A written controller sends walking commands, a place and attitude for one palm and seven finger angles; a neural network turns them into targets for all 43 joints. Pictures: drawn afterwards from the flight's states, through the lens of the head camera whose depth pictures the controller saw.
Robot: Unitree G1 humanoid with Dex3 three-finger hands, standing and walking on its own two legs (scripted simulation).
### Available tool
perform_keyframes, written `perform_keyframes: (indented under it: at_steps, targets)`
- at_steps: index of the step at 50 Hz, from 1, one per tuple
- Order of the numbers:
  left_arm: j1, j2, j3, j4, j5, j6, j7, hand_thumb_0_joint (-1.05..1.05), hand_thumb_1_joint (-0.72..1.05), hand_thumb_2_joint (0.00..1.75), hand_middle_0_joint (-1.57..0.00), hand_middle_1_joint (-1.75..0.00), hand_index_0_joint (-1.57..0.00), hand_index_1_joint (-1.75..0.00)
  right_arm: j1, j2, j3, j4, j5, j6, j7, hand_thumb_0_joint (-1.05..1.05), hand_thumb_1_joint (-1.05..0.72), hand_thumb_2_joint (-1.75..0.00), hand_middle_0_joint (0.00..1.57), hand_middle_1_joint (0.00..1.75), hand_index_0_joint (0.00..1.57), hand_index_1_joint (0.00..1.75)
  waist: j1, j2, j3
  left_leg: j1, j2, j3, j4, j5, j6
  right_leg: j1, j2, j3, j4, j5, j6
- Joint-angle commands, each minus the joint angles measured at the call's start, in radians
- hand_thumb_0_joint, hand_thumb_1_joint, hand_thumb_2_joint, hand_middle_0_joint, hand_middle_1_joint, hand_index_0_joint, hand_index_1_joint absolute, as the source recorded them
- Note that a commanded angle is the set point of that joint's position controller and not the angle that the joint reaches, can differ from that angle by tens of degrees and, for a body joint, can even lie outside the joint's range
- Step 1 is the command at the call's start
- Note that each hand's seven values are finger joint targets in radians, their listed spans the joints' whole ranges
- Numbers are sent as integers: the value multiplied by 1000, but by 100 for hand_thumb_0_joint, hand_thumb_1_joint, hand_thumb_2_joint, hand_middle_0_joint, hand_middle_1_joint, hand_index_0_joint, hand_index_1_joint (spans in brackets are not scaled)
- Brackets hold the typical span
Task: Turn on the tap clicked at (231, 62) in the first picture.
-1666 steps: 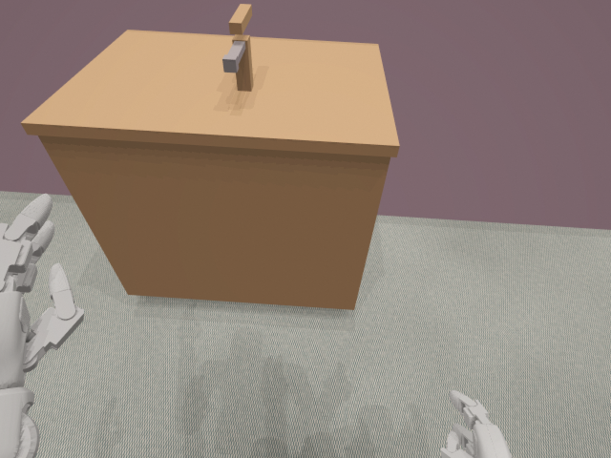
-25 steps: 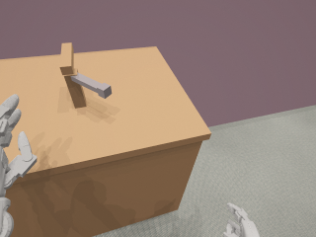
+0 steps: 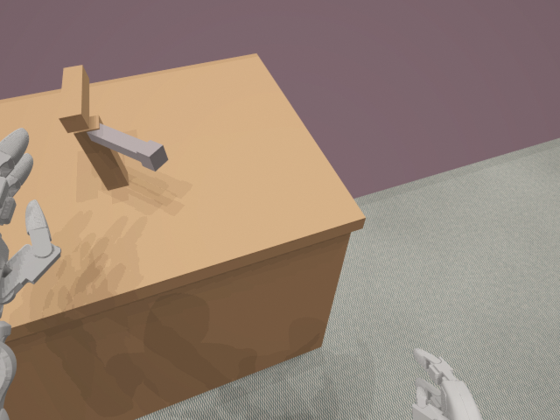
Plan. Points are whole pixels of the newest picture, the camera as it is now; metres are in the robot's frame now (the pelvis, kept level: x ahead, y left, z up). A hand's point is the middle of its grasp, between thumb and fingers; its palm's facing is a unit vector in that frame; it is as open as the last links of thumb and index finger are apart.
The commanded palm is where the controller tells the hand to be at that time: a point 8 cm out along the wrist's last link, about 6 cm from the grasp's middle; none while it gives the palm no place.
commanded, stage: look again from close up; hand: left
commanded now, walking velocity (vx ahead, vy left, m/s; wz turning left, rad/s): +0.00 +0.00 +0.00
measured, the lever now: (152, 155) +0.43 +0.21 +0.15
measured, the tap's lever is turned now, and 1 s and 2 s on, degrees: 41 41 41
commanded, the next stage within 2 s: come to a stop and stand still in 0.06 s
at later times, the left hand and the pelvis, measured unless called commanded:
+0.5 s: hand (50, 302) +0.20 +0.24 +0.16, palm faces +0.38 -0.85 -0.36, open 7.4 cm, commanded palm +0.14 +0.27 +0.18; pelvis -0.02 -0.01 +0.00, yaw +0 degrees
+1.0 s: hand (32, 289) +0.21 +0.26 +0.17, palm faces +0.45 -0.83 -0.34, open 7.4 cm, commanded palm +0.15 +0.28 +0.18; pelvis -0.01 +0.00 +0.00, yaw +1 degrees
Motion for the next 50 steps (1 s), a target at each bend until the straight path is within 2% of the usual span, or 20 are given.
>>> perform_keyframes:
  at_steps: [1,4,5,7,10,13,16,20,25,26,27,28,29,30,32,36,38,39,44,50]
  targets:
    - [31,242,173,-152,-19,-45,44,0,90,90,-20,-30,-20,-30,-105,-94,-39,-164,11,-34,-59,0,-90,-90,20,30,20,30,33,-286,-193,-100,66,-52,-164,192,-33,206,-110,109,-94,141,-52]
    - [-108,313,220,-275,-10,-69,52,0,90,90,-20,-30,-20,-30,-132,-94,-17,-173,-3,-37,-92,0,-90,-90,20,30,20,30,29,6,-159,-116,82,-73,-228,197,-5,218,-58,109,-58,80,-38]
    - [-106,251,167,-250,-11,-73,46,0,90,90,-20,-30,-20,-30,-130,-84,-12,-172,-9,-43,-96,0,-90,-90,20,30,20,30,29,129,-168,-129,97,-85,-244,253,-11,246,-51,76,-14,135,-38]
    - [-142,234,127,-296,-3,-74,44,0,90,90,-20,-30,-20,-30,-125,-81,-8,-181,-7,-62,-92,0,-90,-90,20,30,20,30,39,226,-194,-164,103,-72,-232,257,-6,317,-44,67,4,199,-31]
    - [-146,175,59,-294,-5,-71,45,0,90,90,-20,-30,-20,-30,-108,-87,-6,-169,-10,-92,-84,0,-90,-90,20,30,20,30,39,85,-191,-134,75,-48,-202,160,-3,293,-58,99,-76,150,-31]
    - [-90,125,13,-209,1,-62,45,0,90,90,-20,-30,-20,-30,-76,-100,-13,-148,-17,-100,-80,0,-90,-90,20,30,20,30,35,-62,-136,-120,39,-37,-176,11,8,200,-82,171,-201,-137,-39]
    - [-45,118,10,-102,0,-44,44,0,90,90,-20,-30,-20,-30,-66,-102,-13,-143,-14,-77,-85,0,-90,-90,20,30,20,30,27,-120,-95,-114,32,-31,-163,-59,18,105,-94,187,-252,-316,-48]
    - [-51,116,18,-51,2,-38,42,0,90,90,-20,-30,-20,-30,-71,-95,-2,-151,-9,-56,-95,0,-90,-90,20,30,20,30,21,-76,-74,-150,62,-65,-237,-72,26,98,-58,127,-195,-307,-36]
    - [-127,143,39,-162,18,-49,44,0,90,90,-20,-30,-20,-30,-96,-91,0,-172,-12,-66,-94,0,-90,-90,20,30,20,30,31,3,-103,-191,102,-87,-291,75,20,235,-21,59,-72,-14,-18]
    - [-1143,894,555,-430,188,-156,62,0,90,90,-20,-30,-20,-30,52,-122,27,-121,-79,-118,-97,0,-90,-90,20,30,20,30,10,36,4,-416,133,-59,-147,200,53,248,1,53,28,12,-4]
    - [-544,287,176,116,62,-120,15,0,90,90,-20,-30,-20,-30,-53,13,51,-78,-29,-117,-82,0,-90,-90,20,30,20,30,32,67,-175,-212,102,-119,-196,216,20,152,-69,63,-28,21,-60]
    - [-298,215,95,-53,25,-122,20,0,90,90,-20,-30,-20,-30,-35,-38,15,-145,-18,-130,-86,0,-90,-90,20,30,20,30,50,66,-81,-164,91,-79,-226,233,-10,184,-47,142,-65,116,-74]
    - [-214,85,1,-47,-3,-107,22,0,90,90,-20,-30,-20,-30,-82,-59,3,-164,1,-144,-71,0,-90,-90,20,30,20,30,34,219,-128,-85,86,-45,-225,313,-36,201,-44,106,15,172,-80]
    - [-253,126,-4,-167,2,-122,21,0,90,90,-20,-30,-20,-30,-65,-83,-9,-160,-3,-139,-62,0,-90,-90,20,30,20,30,27,298,-172,-133,105,-75,-225,339,-33,237,-30,74,63,158,-62]
    - [-118,84,-34,-227,-2,-130,22,0,90,90,-20,-30,-20,-30,-70,-85,-11,-155,-5,-140,-38,0,-90,-90,20,30,20,30,41,262,-170,-188,117,-69,-234,357,-26,300,-25,52,69,168,-51]
    - [44,156,85,-151,-7,-116,51,0,90,90,-20,-30,-20,-30,-64,-92,-21,-148,0,-122,-43,0,-90,-90,20,30,20,30,46,-124,-195,-223,111,-88,-222,328,-41,348,-32,38,41,209,-32]
    - [42,189,150,-101,-18,-115,55,0,90,90,-20,-30,-20,-30,-74,-91,-28,-142,0,-105,-65,0,-90,-90,20,30,20,30,39,-221,-180,-207,106,-99,-229,283,-52,316,-41,51,11,189,-31]
    - [28,233,200,-89,-19,-112,61,0,90,90,-20,-30,-20,-30,-85,-94,-28,-134,2,-93,-75,0,-90,-90,20,30,20,30,33,-180,-170,-191,101,-101,-244,295,-63,297,-37,46,17,190,-30]
    - [-76,167,108,-202,-12,-124,44,0,90,90,-20,-30,-20,-30,-106,-75,-14,-144,0,-92,-88,0,-90,-90,20,30,20,30,23,60,-161,-135,102,-75,-219,388,-60,267,-45,39,30,246,-35]
    - [-92,95,-2,-269,7,-105,59,0,90,90,-20,-30,-20,-30,-87,-87,-20,-131,-8,-113,-80,0,-90,-90,20,30,20,30,21,48,-184,-85,90,-62,-184,382,-55,260,-48,63,-7,277,-42]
